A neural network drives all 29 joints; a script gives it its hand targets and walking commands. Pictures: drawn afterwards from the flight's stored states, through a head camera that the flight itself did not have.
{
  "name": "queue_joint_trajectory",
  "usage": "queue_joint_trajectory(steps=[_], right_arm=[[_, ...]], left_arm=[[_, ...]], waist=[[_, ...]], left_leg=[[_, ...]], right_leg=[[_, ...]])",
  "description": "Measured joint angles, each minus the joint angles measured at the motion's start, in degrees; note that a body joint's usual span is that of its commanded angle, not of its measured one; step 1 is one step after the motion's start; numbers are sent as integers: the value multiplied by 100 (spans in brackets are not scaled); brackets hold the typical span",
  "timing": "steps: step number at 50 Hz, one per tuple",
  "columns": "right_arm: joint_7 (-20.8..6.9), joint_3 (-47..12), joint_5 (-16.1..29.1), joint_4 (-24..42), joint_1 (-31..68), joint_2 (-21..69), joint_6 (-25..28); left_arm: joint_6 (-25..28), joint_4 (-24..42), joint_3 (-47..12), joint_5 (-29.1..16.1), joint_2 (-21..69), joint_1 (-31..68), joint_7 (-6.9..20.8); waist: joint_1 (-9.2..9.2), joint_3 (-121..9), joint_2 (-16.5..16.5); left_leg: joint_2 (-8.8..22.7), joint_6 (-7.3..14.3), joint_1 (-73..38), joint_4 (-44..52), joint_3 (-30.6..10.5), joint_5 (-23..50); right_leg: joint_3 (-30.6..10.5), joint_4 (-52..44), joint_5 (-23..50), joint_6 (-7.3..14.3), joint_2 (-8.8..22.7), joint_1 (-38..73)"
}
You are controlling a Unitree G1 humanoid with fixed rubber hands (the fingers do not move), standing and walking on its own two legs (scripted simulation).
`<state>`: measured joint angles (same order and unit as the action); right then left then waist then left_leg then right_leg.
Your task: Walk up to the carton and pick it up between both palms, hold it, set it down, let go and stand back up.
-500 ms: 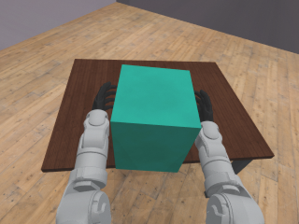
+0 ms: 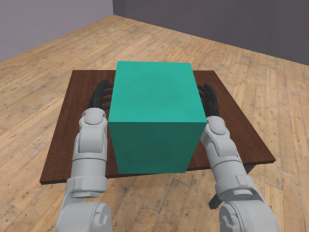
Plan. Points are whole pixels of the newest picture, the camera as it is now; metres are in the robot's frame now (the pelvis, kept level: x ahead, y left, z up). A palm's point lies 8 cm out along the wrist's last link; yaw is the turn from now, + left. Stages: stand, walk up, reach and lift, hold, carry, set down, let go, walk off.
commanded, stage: reach and lift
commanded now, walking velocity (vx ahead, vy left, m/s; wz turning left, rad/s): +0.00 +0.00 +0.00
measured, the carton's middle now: (153, 120) +0.39 -0.01 +0.09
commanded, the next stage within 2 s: hold in 1.10 s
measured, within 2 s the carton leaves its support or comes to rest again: neither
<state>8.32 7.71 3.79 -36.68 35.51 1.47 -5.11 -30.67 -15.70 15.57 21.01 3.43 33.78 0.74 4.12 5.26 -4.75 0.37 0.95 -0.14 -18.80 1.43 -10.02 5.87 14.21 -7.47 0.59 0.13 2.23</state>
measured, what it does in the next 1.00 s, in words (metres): stands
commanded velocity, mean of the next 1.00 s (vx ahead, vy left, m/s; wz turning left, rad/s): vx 0.00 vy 0.00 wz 0.00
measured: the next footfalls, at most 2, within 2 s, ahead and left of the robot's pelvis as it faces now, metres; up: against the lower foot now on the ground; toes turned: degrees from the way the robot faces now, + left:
none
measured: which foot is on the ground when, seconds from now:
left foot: down 0.00-1.00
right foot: down 0.00-1.00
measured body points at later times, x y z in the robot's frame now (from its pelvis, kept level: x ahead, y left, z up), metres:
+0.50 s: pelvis -0.01 +0.00 +0.00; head -0.03 +0.03 +0.45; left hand +0.39 +0.14 +0.17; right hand +0.37 -0.16 +0.17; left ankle +0.02 +0.10 -0.75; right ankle +0.02 -0.11 -0.75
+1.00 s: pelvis -0.01 +0.00 +0.00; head -0.04 +0.03 +0.45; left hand +0.37 +0.15 +0.18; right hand +0.36 -0.15 +0.18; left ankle +0.02 +0.10 -0.75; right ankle +0.02 -0.11 -0.75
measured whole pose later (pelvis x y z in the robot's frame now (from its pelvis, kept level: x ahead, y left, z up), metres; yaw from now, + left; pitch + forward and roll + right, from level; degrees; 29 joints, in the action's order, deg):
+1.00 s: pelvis -0.01 +0.00 +0.00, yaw +0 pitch -11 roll -1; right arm 9.8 4.4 6.9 -30.1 36.1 1.1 -9.5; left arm -40.1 -5.9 16.0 22.5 2.9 34.7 3.8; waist 5.8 6.6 -4.8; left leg 0.3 1.0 -1.5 -18.6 1.2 -9.3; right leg 6.2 14.0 -6.9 0.7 0.2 3.7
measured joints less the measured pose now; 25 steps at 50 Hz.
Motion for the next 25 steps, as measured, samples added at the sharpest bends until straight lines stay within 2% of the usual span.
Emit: queue_joint_trajectory(steps=[25], right_arm=[[-28, 83, -81, 1, 317, 12, -179]], left_arm=[[-510, 247, 203, 260, 14, 366, 215]], waist=[[75, 76, -62]], left_leg=[[5, -24, -86, 138, 36, 124]], right_leg=[[-26, 23, 45, 39, -5, -1]])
